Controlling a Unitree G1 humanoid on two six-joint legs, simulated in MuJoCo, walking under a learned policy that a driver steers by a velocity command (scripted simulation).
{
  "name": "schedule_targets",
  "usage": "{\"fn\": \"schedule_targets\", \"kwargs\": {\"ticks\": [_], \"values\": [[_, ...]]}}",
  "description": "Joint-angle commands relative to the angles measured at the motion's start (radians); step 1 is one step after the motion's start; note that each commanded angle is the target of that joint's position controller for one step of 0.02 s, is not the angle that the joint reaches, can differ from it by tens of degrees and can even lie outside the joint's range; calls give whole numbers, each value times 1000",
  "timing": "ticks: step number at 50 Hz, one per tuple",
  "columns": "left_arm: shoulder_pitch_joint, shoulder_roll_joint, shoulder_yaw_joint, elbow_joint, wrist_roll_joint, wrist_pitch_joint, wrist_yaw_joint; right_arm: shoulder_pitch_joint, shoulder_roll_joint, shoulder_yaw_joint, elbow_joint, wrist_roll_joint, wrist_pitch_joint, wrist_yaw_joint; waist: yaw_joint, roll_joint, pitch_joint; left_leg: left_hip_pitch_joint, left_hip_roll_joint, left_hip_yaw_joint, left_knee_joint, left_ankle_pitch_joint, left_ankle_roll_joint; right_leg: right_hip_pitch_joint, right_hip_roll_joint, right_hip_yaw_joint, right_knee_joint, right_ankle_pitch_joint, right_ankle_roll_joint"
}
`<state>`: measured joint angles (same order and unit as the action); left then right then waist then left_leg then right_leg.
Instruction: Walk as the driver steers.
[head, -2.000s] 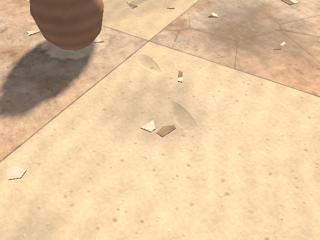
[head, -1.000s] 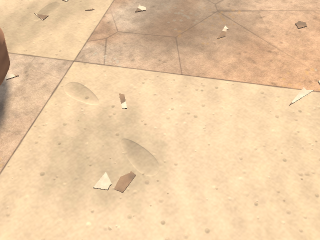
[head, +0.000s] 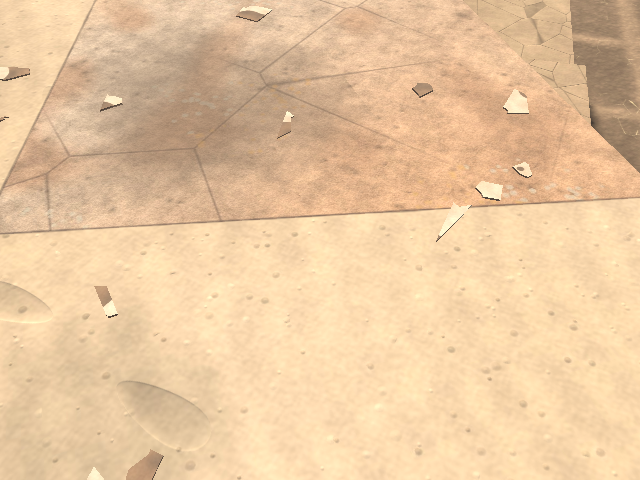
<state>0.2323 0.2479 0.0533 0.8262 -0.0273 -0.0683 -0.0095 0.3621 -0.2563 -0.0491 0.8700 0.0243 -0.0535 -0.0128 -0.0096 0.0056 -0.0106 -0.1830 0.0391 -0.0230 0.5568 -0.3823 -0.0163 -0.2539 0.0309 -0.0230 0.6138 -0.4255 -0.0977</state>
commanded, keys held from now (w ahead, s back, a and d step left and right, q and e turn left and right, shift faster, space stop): w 0.86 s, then w+q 0.14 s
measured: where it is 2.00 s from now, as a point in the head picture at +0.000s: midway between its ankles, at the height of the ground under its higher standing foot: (262, 284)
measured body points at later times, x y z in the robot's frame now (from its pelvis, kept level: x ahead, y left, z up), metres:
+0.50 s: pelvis +0.22 +0.05 -0.02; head +0.26 +0.05 +0.43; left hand +0.17 +0.32 -0.15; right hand +0.46 -0.18 -0.08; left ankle +0.34 +0.14 -0.73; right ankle +0.00 -0.10 -0.69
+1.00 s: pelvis +0.49 +0.03 +0.00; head +0.52 +0.02 +0.45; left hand +0.71 +0.26 -0.08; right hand +0.48 -0.25 -0.13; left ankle +0.34 +0.14 -0.73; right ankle +0.64 -0.09 -0.72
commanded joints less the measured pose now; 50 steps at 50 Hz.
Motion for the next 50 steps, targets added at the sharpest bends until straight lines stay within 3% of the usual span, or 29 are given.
{"fn": "schedule_targets", "kwargs": {"ticks": [1, 2, 3, 4, 5, 6, 7, 9, 12, 14, 17, 19, 21, 22, 23, 24, 25, 26, 27, 28, 29, 30, 33, 36, 40, 45, 48, 49, 50], "values": [[46, 89, 32, -26, 0, -34, -12, -136, -173, -36, -102, 8, -9, 0, 88, 158, 54, -156, 158, -212, -232, 52, 146, 171, -11, 9, -161, 163, -22], [164, 156, 56, 7, 3, -31, -10, -205, -120, -19, -137, 3, -15, -4, 139, 32, 30, -262, 55, -67, -18, 174, 78, 294, -109, 183, -244, 103, -61], [266, 262, 86, 27, 2, -29, -15, -216, -88, -10, -179, -2, -35, -9, 157, -223, 4, -466, -57, 57, 289, 127, 17, 469, -293, 514, -353, 126, -163], [281, 214, 69, 22, 15, -33, -15, -213, -121, -19, -185, 3, -50, -12, 153, -227, 23, -634, -56, -22, 500, -157, 16, 511, -390, 664, -385, 227, -235], [244, 156, 47, 14, 23, -37, -13, -173, -134, -25, -173, 19, -56, -3, 108, -146, 55, -699, -4, -65, 601, -138, 44, 505, -383, 584, -364, 252, -220], [211, 135, 41, 2, 24, -37, -11, -165, -119, -20, -164, 23, -57, 7, 86, -107, 58, -730, 31, -56, 620, -66, 66, 496, -354, 502, -376, 245, -191], [186, 129, 34, -2, 21, -32, -11, -192, -111, -19, -170, 15, -58, 16, 76, -73, 88, -755, 59, -42, 593, -3, 74, 469, -338, 436, -400, 298, -168], [170, 100, 20, -2, 23, -17, -9, -216, -84, -15, -178, 0, -53, 36, 60, -86, 88, -685, 85, -10, 506, 91, 66, 393, -282, 303, -433, 438, -125], [167, 136, 23, 0, 15, -5, 10, -301, -34, 6, -214, -9, -49, 57, 69, -77, 102, -569, 57, 49, 292, 236, 22, 264, -222, 169, -471, 492, -111], [177, 169, 28, 3, 17, -7, 18, -375, -24, 16, -242, -4, -50, 62, 85, -89, 117, -449, 22, 75, 126, 349, 11, 175, -202, 121, -497, 456, -97], [209, 193, 35, 23, 3, -14, 19, -421, -68, 6, -270, 5, -45, 63, 79, -109, 140, -384, 6, 51, 24, 415, 32, 192, -254, 127, -515, 436, -85], [203, 195, 38, 31, 0, -12, 19, -417, -98, -5, -276, 4, -46, 64, 52, -104, 133, -368, 0, 40, -14, 393, 65, 265, -282, 117, -468, 543, -62], [190, 215, 46, 31, 8, -2, 19, -320, -139, -27, -256, -1, -43, 58, -14, -121, 41, -220, -46, 73, -15, 339, 104, 315, -273, 84, -308, 861, -35], [186, 207, 42, 30, 14, 7, 21, -174, -170, -48, -213, -1, -38, 49, -89, -112, -52, -32, -76, 99, -16, 327, 131, 279, -235, 51, -128, 976, -12], [189, 182, 30, 15, 26, 10, 25, -7, -207, -63, -175, -5, -30, 36, -159, -71, -165, 248, 20, -2, 23, 313, 171, 97, -197, 35, 129, 812, 19], [334, 26, -14, -10, 24, -3, 17, 78, -318, -82, -155, -33, -31, 38, -87, 228, -344, 595, 305, -512, -78, 49, 337, -268, -16, 28, 567, 189, 85], [309, 84, -5, 12, 5, -28, 9, 80, -232, -59, -151, -24, -33, 44, -106, 240, -396, 573, 347, -792, -286, -138, 344, -374, 10, 177, 703, -128, 71], [189, 168, 21, -24, -27, -37, 4, -13, -189, -43, -154, -17, -36, 45, -89, 171, -185, 418, 319, -646, -309, -168, 284, -475, -50, 155, 750, -70, 58], [117, 171, 20, -44, -25, -41, 7, -88, -165, -35, -164, -16, -37, 46, -59, 86, -84, 257, 283, -504, -322, -75, 257, -458, -102, 122, 708, 23, 48], [91, 158, 21, -46, -7, -38, 13, -142, -141, -28, -165, -24, -40, 50, -23, 43, -24, 119, 238, -391, -343, 43, 243, -416, -140, 108, 647, 92, 51], [116, 145, 25, -36, 3, -27, 16, -175, -120, -23, -167, -36, -47, 53, 17, 71, -12, 29, 196, -309, -368, 121, 231, -344, -174, 118, 599, 143, 51], [143, 127, 24, -23, 6, -13, 18, -190, -113, -23, -162, -37, -53, 55, 36, 89, -15, -21, 177, -268, -397, 152, 235, -296, -184, 116, 576, 167, 57], [115, 106, 22, -31, 16, 10, 25, -167, -129, -28, -131, -30, -71, 51, 47, 70, 19, -73, 165, -184, -451, 226, 262, -323, -195, 102, 493, 233, 83], [-6, 106, 22, -69, 27, 4, 25, -109, -151, -33, -101, -28, -66, 34, 15, 41, 57, -15, 165, -148, -472, 272, 264, -433, -201, 102, 328, 383, 110], [-135, 79, 9, -100, 23, -16, 9, -47, -176, -35, -73, -16, -51, 19, -37, 33, 76, 37, 142, -71, -469, 312, 230, -412, -163, 61, 85, 549, 115], [-283, 79, 1, -161, 12, -32, -20, 51, -186, -38, -21, -6, -24, 14, -86, 30, 109, 169, 189, -91, -397, 347, 229, -423, -124, 52, -68, 493, 102], [-251, 116, 11, -167, 11, -46, -31, 38, -207, -47, -18, 0, -7, 6, -43, 64, 81, 220, 219, -142, -314, 433, 207, -330, -96, 57, -130, 386, 76], [-196, 135, 20, -154, 11, -51, -30, 20, -216, -50, -21, 0, -3, 4, -6, 79, 49, 215, 210, -144, -254, 533, 195, -237, -74, 39, -147, 354, 62], [-69, 172, 41, -118, 12, -54, -23, 5, -202, -43, -25, -4, 0, 5, 62, 67, -33, 181, 158, -110, -108, 650, 169, -46, -52, 16, -179, 362, 35]]}}
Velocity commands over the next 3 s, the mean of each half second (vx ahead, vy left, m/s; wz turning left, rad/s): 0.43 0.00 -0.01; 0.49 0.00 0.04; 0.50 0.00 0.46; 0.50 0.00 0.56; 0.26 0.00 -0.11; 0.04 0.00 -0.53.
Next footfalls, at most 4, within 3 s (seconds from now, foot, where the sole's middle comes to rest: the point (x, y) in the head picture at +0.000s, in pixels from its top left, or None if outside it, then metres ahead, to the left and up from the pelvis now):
0.46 left None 0.38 0.15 -0.77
1.02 right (373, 415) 0.67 -0.09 -0.77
1.54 left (242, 330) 0.90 0.22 -0.77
2.04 right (263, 228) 1.25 0.18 -0.77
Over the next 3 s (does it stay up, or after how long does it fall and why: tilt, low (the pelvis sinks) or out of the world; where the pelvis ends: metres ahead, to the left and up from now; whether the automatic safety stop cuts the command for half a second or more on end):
stays up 1.19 0.25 0.00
